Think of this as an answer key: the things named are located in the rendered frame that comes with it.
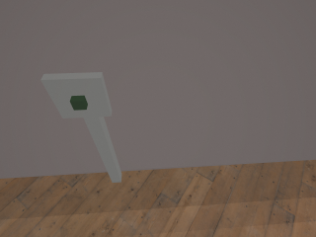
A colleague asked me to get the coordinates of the panel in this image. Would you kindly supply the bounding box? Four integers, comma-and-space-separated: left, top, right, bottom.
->
40, 72, 122, 183

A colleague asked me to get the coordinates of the button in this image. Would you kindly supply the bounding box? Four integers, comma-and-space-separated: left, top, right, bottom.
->
70, 95, 88, 111

